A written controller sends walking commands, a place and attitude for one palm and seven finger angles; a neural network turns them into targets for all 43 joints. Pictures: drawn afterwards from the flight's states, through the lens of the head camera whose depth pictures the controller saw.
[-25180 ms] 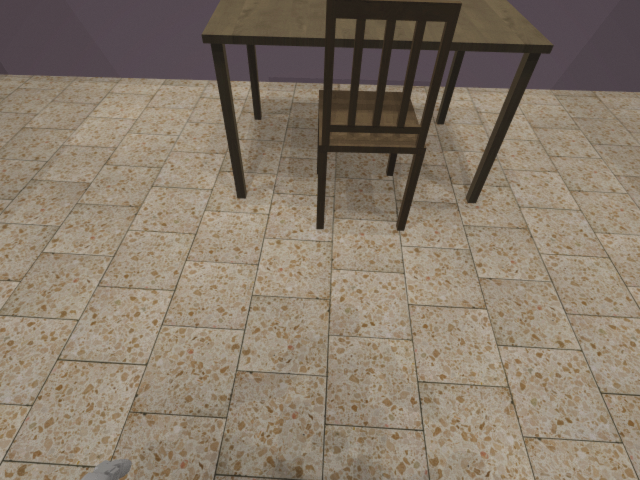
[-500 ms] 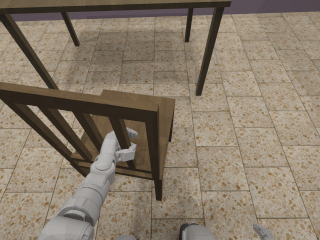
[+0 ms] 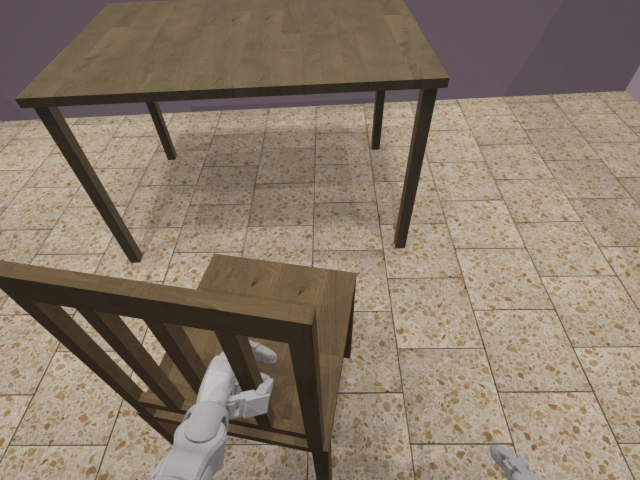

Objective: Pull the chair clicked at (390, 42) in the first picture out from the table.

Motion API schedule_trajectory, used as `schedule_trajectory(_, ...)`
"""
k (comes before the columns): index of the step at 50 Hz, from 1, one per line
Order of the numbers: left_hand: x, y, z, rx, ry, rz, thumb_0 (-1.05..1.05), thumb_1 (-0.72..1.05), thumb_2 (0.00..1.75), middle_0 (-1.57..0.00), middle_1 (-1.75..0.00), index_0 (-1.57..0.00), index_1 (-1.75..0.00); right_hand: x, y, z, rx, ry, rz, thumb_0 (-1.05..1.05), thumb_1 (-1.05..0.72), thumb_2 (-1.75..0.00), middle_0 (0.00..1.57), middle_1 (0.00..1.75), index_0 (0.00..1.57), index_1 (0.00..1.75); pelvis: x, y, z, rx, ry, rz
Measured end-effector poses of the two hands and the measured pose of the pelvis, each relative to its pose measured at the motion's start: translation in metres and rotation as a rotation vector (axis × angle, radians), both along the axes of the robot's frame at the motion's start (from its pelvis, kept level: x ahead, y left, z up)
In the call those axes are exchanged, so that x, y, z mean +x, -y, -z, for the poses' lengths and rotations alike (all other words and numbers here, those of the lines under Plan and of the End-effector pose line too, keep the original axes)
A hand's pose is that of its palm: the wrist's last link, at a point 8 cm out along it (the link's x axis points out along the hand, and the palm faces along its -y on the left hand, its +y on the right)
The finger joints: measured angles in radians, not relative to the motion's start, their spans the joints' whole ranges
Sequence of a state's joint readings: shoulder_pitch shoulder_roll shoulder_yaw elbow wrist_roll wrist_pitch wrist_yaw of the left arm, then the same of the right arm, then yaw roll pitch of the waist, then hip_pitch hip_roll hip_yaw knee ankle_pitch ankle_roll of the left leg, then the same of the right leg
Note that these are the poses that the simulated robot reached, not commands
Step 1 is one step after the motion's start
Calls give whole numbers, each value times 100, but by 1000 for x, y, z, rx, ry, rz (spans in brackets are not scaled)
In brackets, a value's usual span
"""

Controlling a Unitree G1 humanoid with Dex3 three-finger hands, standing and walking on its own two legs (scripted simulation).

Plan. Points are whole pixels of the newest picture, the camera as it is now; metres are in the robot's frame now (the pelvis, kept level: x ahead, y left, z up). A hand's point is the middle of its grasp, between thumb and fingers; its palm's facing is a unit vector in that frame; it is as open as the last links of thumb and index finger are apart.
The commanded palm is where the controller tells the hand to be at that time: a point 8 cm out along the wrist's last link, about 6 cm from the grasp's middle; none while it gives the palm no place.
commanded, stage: stop walking, hand still on the chair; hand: left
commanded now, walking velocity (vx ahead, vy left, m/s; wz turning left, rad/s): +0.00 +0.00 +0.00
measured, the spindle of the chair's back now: (195, 373) +0.28 +0.20 -0.08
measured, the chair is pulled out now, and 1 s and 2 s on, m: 0.63 0.63 0.63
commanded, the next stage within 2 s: open the thumb and straighten the fingers in 0.24 s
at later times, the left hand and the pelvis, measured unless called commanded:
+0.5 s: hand (258, 390) +0.25 +0.10 -0.06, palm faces -0.06 -0.99 -0.11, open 6.4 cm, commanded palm +0.23 +0.15 -0.04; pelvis +0.01 +0.00 -0.01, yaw +1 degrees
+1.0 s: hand (250, 390) +0.26 +0.11 -0.07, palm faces -0.06 -0.99 -0.13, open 16.4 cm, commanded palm +0.24 +0.17 -0.05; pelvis +0.02 +0.01 -0.04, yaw +3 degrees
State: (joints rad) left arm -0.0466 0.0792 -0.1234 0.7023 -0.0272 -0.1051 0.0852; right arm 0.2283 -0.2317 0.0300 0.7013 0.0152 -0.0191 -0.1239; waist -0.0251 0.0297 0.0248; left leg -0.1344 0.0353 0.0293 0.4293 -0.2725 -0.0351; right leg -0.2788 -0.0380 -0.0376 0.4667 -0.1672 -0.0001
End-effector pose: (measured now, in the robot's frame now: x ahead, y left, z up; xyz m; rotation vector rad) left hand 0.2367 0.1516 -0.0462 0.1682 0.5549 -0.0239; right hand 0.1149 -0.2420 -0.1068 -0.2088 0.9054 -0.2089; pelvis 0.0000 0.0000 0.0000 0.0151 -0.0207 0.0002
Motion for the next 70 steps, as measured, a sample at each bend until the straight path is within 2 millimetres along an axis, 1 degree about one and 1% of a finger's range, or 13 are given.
schedule_trajectory(5,0,0,0,-1,0,5,13,62,78,-29,-124,-49,-145,17,-2,-7,-4,32,-12,1,-91,-90,20,30,20,30,3,0,0,1,4,-5)
schedule_trajectory(10,0,0,0,-4,0,0,13,62,78,-29,-124,-49,-145,26,-8,-10,4,46,-25,1,-91,-90,20,30,20,30,5,0,0,0,4,-8)
schedule_trajectory(18,0,0,0,-8,-2,-6,13,62,79,-28,-125,-49,-145,23,-14,-6,19,13,-30,1,-91,-90,20,30,20,30,8,0,-1,-3,-2,-10)
schedule_trajectory(22,1,-2,1,-28,7,-7,13,59,78,-30,-129,-49,-145,19,-12,-3,63,19,-21,1,-91,-90,20,30,20,30,8,1,4,-1,-47,-24)
schedule_trajectory(27,3,-7,0,-36,41,3,8,40,67,-38,-135,-49,-145,18,-4,0,59,53,-31,1,-91,-90,20,30,20,30,6,0,12,-3,-92,-24)
schedule_trajectory(32,7,-11,0,-23,37,13,4,2,48,-41,-134,-48,-141,25,0,5,47,90,-41,1,-91,-90,20,30,20,30,7,-3,20,-4,-128,-26)
schedule_trajectory(36,8,-16,2,-15,18,0,2,-25,35,-40,-124,-43,-127,33,-2,8,44,120,-50,1,-91,-90,20,30,20,30,10,-5,25,-4,-148,-28)
schedule_trajectory(41,7,-16,1,-29,15,-7,1,-42,26,-33,-98,-34,-100,47,-9,10,48,161,-69,1,-91,-90,20,30,20,30,14,-7,30,-6,-164,-34)
schedule_trajectory(50,4,-16,2,-22,9,-2,0,-52,21,-13,-40,-14,-40,69,-20,11,51,209,-114,1,-91,-90,20,30,20,30,21,-7,37,-12,-184,-48)
schedule_trajectory(54,4,-16,2,-30,7,-2,-1,-53,21,-7,-20,-7,-21,73,-22,11,46,214,-121,1,-91,-90,20,30,20,30,23,-7,40,-14,-192,-52)
schedule_trajectory(58,5,-15,3,-32,7,1,-1,-54,21,-4,-9,-3,-10,75,-21,12,38,212,-123,1,-91,-90,20,30,20,30,24,-7,42,-17,-199,-55)
schedule_trajectory(63,2,-15,3,-35,3,-1,-1,-54,21,-3,-3,-1,-3,73,-20,12,30,205,-115,1,-91,-90,20,30,20,30,26,-7,44,-18,-208,-54)
schedule_trajectory(70,-24,-17,6,-35,-34,-16,-1,-54,21,-3,-1,0,-1,74,-20,11,27,212,-99,1,-91,-90,20,30,20,30,29,-8,46,-21,-217,-52)
